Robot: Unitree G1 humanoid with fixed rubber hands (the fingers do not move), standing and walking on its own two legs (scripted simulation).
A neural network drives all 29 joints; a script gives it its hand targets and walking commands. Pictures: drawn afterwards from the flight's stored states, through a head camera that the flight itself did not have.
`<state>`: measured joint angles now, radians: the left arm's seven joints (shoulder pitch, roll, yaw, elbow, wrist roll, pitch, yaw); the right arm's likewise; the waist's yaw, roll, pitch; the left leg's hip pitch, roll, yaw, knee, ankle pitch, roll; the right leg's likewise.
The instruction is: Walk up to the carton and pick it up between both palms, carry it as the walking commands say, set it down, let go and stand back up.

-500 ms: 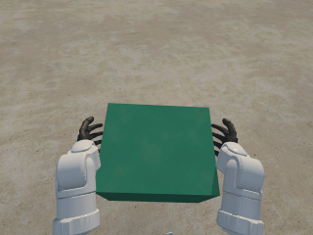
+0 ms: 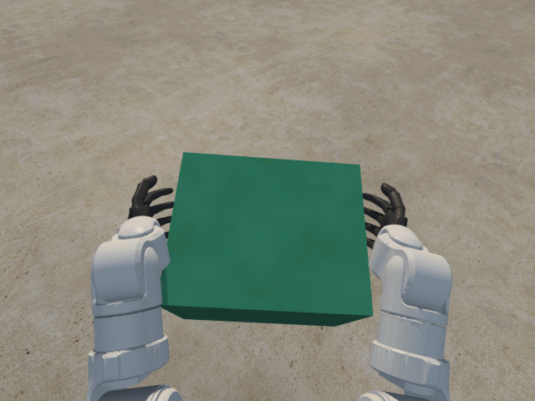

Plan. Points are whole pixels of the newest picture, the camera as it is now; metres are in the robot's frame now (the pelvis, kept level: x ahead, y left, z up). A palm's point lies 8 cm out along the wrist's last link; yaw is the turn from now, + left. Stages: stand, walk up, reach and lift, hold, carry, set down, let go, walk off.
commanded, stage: carry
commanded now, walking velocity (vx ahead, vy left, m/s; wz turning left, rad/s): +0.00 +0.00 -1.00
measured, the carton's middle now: (265, 247) +0.36 +0.00 +0.04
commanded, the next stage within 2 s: none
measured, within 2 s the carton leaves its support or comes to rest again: neither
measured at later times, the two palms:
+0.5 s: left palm (335, 237) +0.35 -0.10 +0.09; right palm out of the picture +0.16 -0.37 +0.10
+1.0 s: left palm (491, 320) +0.22 -0.27 +0.10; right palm out of the picture -0.06 -0.44 +0.12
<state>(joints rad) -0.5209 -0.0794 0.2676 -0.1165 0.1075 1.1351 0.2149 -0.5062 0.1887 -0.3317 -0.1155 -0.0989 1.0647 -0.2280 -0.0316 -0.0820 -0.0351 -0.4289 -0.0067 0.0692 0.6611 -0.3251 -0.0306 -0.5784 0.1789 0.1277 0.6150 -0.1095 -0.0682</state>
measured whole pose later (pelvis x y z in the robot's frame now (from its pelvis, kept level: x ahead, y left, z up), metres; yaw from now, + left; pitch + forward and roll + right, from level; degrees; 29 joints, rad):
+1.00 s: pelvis -0.10 -0.08 +0.00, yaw -59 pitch +5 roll +2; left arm -0.45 -0.10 0.29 -0.20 0.11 1.12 0.20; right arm -0.47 0.22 -0.31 -0.17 -0.11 1.05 -0.22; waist -0.01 -0.11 -0.01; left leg -0.37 0.06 0.13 0.66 -0.35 -0.02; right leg -0.58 0.19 0.01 0.76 -0.32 0.03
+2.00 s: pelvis -0.23 +0.00 +0.00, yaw -116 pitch +2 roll +0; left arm -0.48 -0.11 0.26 -0.11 0.14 1.14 0.24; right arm -0.52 0.18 -0.35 -0.06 -0.11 1.09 -0.21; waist -0.04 -0.07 0.02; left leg -0.40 0.09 0.13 0.69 -0.31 -0.01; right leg -0.54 0.12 -0.02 0.63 -0.24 0.00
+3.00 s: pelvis -0.29 +0.20 -0.03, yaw -127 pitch -1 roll +2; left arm -0.59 -0.10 0.28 0.35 0.17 0.99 0.17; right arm -0.62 0.01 -0.29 0.29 -0.17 1.03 -0.17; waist -0.06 0.12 -0.06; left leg -0.53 0.18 0.01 0.87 -0.42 -0.08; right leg -0.46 -0.01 0.04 0.91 -0.44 0.03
